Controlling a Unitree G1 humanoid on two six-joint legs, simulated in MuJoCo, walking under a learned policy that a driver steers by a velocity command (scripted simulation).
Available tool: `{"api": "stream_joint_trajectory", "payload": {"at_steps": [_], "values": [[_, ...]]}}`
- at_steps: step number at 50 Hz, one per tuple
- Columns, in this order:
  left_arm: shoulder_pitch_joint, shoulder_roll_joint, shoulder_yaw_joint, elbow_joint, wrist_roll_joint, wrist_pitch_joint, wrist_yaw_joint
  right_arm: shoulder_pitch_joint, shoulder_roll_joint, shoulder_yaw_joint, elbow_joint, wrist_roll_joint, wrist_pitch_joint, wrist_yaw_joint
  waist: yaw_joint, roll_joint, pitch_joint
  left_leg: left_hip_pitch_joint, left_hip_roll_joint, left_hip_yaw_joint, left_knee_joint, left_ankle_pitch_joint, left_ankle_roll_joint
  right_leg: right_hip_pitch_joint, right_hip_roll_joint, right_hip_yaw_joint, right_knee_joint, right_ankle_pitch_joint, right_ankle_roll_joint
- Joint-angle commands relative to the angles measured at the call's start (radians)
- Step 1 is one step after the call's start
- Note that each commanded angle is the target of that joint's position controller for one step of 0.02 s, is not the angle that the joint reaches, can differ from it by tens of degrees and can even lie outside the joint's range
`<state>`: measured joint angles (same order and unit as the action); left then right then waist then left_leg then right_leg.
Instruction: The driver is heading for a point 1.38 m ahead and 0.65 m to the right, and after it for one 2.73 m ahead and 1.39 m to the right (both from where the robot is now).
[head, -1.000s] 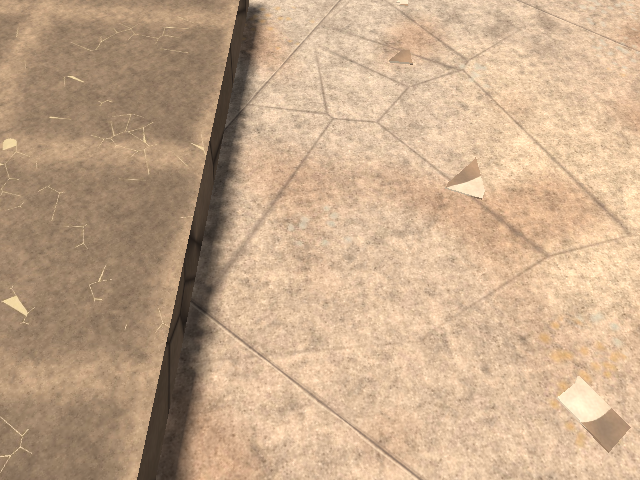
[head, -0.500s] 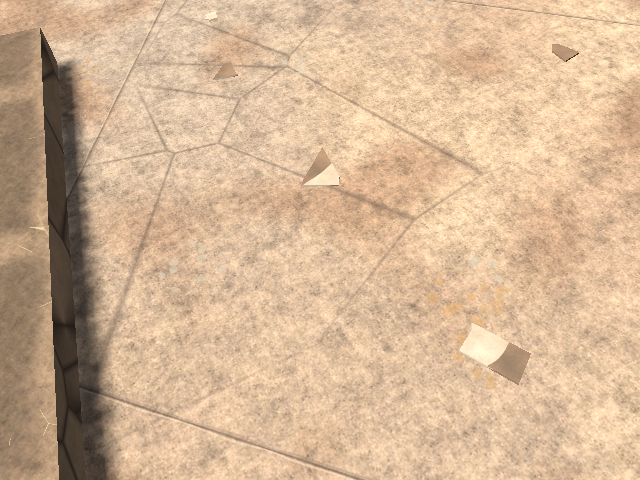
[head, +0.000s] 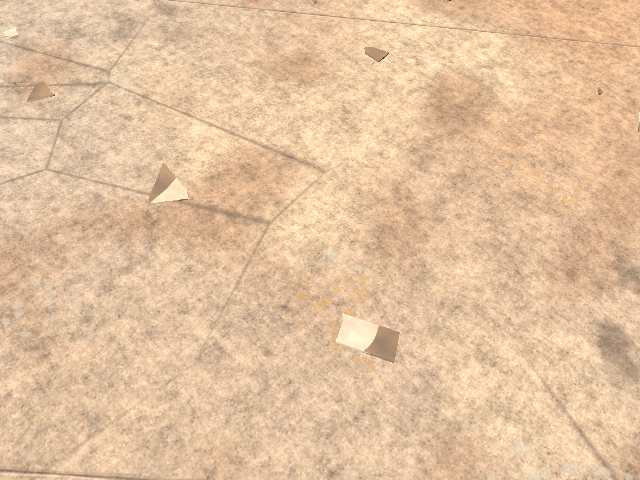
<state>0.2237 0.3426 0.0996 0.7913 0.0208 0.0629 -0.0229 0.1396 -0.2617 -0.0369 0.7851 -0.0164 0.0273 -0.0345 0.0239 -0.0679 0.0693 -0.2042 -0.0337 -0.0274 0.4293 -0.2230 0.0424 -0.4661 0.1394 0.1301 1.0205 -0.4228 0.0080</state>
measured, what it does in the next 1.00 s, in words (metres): walks ahead, turning right: right foot, then left foot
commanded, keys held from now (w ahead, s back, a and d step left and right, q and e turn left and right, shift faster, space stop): e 0.38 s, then w+e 0.52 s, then w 0.10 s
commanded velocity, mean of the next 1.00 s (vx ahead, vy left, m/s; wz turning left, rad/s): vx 0.20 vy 0.00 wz -0.59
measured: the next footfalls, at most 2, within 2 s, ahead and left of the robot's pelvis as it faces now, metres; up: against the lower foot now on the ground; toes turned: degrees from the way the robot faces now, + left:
right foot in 0.38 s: -0.02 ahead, -0.11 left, +0.00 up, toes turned -13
left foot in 0.92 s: +0.32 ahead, -0.04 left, +0.00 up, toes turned -35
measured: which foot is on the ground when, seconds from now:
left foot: down 0.00-0.36, up 0.38-0.90, down 0.92-1.00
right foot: up 0.00-0.36, down 0.38-0.92, up 0.94-1.00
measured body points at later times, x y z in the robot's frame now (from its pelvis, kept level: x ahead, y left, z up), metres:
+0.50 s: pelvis -0.01 -0.04 +0.00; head +0.00 -0.08 +0.45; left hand +0.19 +0.20 -0.10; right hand +0.00 -0.35 -0.14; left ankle +0.01 +0.10 -0.68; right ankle -0.06 -0.11 -0.74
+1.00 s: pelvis +0.19 -0.08 -0.01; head +0.22 -0.08 +0.44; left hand +0.34 +0.17 -0.15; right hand +0.19 -0.40 -0.10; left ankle +0.29 -0.02 -0.74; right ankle -0.01 -0.10 -0.68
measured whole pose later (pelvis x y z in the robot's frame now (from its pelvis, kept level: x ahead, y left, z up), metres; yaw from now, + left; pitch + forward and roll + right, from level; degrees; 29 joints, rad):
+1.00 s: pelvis +0.19 -0.08 -0.01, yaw -34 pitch +1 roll +0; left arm 0.39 0.32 0.06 0.91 0.02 -0.04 -0.01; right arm 0.11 -0.28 -0.04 0.76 -0.03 -0.06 0.00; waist 0.06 -0.04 0.03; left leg -0.35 -0.03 0.01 0.55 -0.21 0.03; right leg -0.21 0.11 0.18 0.99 -0.43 -0.08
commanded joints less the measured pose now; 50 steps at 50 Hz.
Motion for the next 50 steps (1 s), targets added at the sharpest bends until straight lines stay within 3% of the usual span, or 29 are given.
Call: {"api": "stream_joint_trajectory", "payload": {"at_steps": [1,5,12,15,17,18,19,20,21,23,24,25,28,30,32,35,40,43,44,45,46,47,48,49,50], "values": [[0.049,0.082,0.018,-0.026,-0.005,0.008,-0.024,-0.04,-0.132,-0.031,-0.071,-0.001,-0.011,0.002,0.003,0.213,-0.04,0.066,0.226,-0.135,-0.137,0.321,0.143,-0.076,-0.049,-0.047,0.146,0.021,0.031],[-0.027,0.068,0.006,-0.042,-0.009,0.014,-0.03,0.066,-0.158,-0.043,-0.034,-0.001,-0.019,0.002,-0.047,0.208,-0.066,0.205,0.265,-0.117,-0.106,0.419,0.162,-0.107,-0.074,-0.068,0.033,0.009,0.051],[-0.093,0.044,-0.014,-0.069,-0.023,0.02,-0.034,0.059,-0.193,-0.058,-0.027,-0.009,-0.021,0.023,-0.054,0.239,-0.087,0.139,0.314,-0.044,-0.085,0.378,0.161,0.084,-0.116,-0.148,-0.208,-0.023,0.013],[-0.094,0.048,-0.015,-0.078,-0.031,0.017,-0.031,0.059,-0.214,-0.066,-0.023,-0.008,-0.016,0.033,-0.051,0.25,-0.098,0.125,0.332,-0.024,-0.036,0.403,0.141,0.166,-0.107,-0.184,-0.33,-0.022,-0.016],[-0.049,0.039,-0.017,-0.065,-0.025,0.007,-0.022,0.04,-0.224,-0.071,-0.023,0.006,-0.008,0.038,-0.007,0.225,-0.117,0.077,0.324,0.023,0.048,0.348,0.084,0.296,-0.091,-0.201,-0.544,0.111,-0.041],[-0.035,0.061,-0.013,-0.061,-0.009,-0.005,-0.01,0.066,-0.214,-0.071,-0.013,0.007,-0.004,0.04,0.005,0.152,-0.119,-0.001,0.297,0.071,0.139,0.242,0.022,0.391,-0.111,-0.13,-0.681,0.22,-0.055],[-0.022,0.16,0.005,-0.068,0.008,-0.023,0.002,0.103,-0.155,-0.059,-0.028,-0.002,0.004,0.044,-0.014,-0.11,-0.121,-0.218,0.184,0.18,0.408,-0.115,-0.049,0.52,-0.345,0.196,-0.767,0.37,-0.103],[0.054,0.271,0.037,-0.054,-0.009,-0.025,-0.005,0.014,-0.124,-0.045,-0.099,-0.011,0.019,0.032,0.028,-0.188,-0.104,-0.384,0.037,0.126,0.558,-0.418,-0.07,0.481,-0.523,0.423,-0.719,0.597,-0.271],[0.094,0.226,0.032,-0.036,-0.018,-0.027,-0.008,-0.008,-0.161,-0.051,-0.092,-0.02,0.026,0.028,0.05,-0.064,-0.093,-0.417,0.075,0.029,0.641,-0.396,-0.063,0.487,-0.488,0.383,-0.729,0.452,-0.31],[0.009,0.127,-0.002,-0.035,-0.01,-0.02,-0.002,-0.004,-0.182,-0.06,-0.064,-0.005,0.012,0.05,0.003,-0.049,0.018,-0.438,0.104,-0.005,0.597,-0.214,-0.046,0.41,-0.357,0.298,-0.824,-0.007,-0.243],[0.002,0.117,-0.008,-0.037,-0.011,-0.022,0.006,0.0,-0.192,-0.064,-0.058,-0.017,0.004,0.062,0.001,-0.088,0.038,-0.452,0.103,-0.003,0.579,-0.152,-0.047,0.425,-0.326,0.297,-0.858,-0.07,-0.229],[0.01,0.111,-0.012,-0.032,-0.009,-0.027,0.009,0.013,-0.191,-0.063,-0.043,-0.027,-0.002,0.069,0.0,-0.088,0.035,-0.447,0.098,0.0,0.576,-0.1,-0.05,0.437,-0.307,0.287,-0.874,-0.044,-0.223],[0.072,0.123,-0.011,-0.001,-0.014,-0.058,0.002,0.005,-0.165,-0.059,-0.029,-0.031,-0.014,0.075,-0.001,-0.028,0.011,-0.465,0.085,0.003,0.542,-0.026,-0.057,0.488,-0.295,0.277,-0.865,0.074,-0.228],[0.108,0.127,-0.01,0.019,-0.014,-0.072,0.003,-0.02,-0.159,-0.058,-0.028,-0.031,-0.019,0.072,0.008,-0.04,0.009,-0.479,0.081,0.002,0.508,-0.004,-0.066,0.494,-0.288,0.279,-0.864,0.101,-0.236],[0.144,0.127,-0.011,0.035,-0.01,-0.083,0.009,-0.054,-0.158,-0.057,-0.035,-0.028,-0.026,0.068,0.026,-0.061,0.02,-0.494,0.079,0.002,0.456,0.004,-0.077,0.49,-0.285,0.29,-0.867,0.115,-0.247],[0.202,0.135,-0.007,0.059,-0.008,-0.091,0.017,-0.129,-0.15,-0.051,-0.058,-0.024,-0.038,0.068,0.052,-0.048,0.028,-0.517,0.072,-0.001,0.381,0.024,-0.09,0.504,-0.293,0.32,-0.85,0.169,-0.262],[0.251,0.138,-0.001,0.079,-0.004,-0.104,0.029,-0.229,-0.138,-0.033,-0.107,-0.014,-0.061,0.071,0.071,-0.048,0.029,-0.448,0.043,0.003,0.257,0.024,-0.085,0.478,-0.294,0.346,-0.776,0.365,-0.257],[0.186,0.144,0.004,0.067,-0.002,-0.108,0.032,-0.135,-0.148,-0.032,-0.101,0.001,-0.071,0.061,-0.003,-0.069,0.012,-0.195,0.013,0.0,0.154,0.001,-0.061,0.349,-0.276,0.353,-0.713,0.484,-0.198],[0.144,0.151,0.005,0.057,-0.005,-0.112,0.03,-0.041,-0.158,-0.038,-0.074,0.006,-0.074,0.051,-0.056,-0.056,-0.017,-0.021,-0.013,0.014,0.107,-0.003,-0.046,0.272,-0.251,0.346,-0.653,0.558,-0.171],[0.123,0.149,0.004,0.054,-0.013,-0.12,0.024,0.088,-0.187,-0.05,-0.04,0.001,-0.083,0.036,-0.126,0.0,-0.077,0.187,-0.003,0.001,0.049,0.016,-0.028,0.194,-0.191,0.304,-0.5,0.595,-0.141],[0.133,0.087,-0.013,0.04,-0.021,-0.132,0.014,0.246,-0.271,-0.072,-0.022,-0.02,-0.094,0.018,-0.187,0.157,-0.214,0.384,0.188,-0.192,-0.033,-0.211,0.016,0.121,-0.101,0.177,-0.206,0.487,-0.107],[0.2,-0.011,-0.035,0.006,-0.03,-0.135,0.014,0.279,-0.344,-0.079,-0.025,-0.031,-0.089,0.009,-0.133,0.383,-0.297,0.505,0.432,-0.655,-0.206,-0.475,0.086,-0.1,0.04,0.072,0.046,-0.126,-0.083],[0.232,0.059,-0.028,0.032,-0.005,-0.122,0.018,0.22,-0.301,-0.076,-0.016,-0.017,-0.081,0.016,-0.075,0.312,-0.223,0.373,0.44,-0.792,-0.242,-0.584,0.13,-0.162,-0.035,0.06,0.164,-0.087,-0.095],[0.208,0.075,-0.024,0.055,0.002,-0.118,0.013,0.14,-0.205,-0.054,-0.03,-0.01,-0.083,0.025,-0.046,0.196,-0.102,0.247,0.402,-0.656,-0.239,-0.544,0.124,-0.156,-0.087,0.05,0.177,0.013,-0.105],[0.17,0.06,-0.029,0.063,0.006,-0.117,0.004,0.097,-0.146,-0.039,-0.03,-0.008,-0.088,0.033,-0.036,0.139,-0.029,0.152,0.342,-0.497,-0.24,-0.377,0.12,-0.131,-0.119,0.027,0.139,0.074,-0.102]]}}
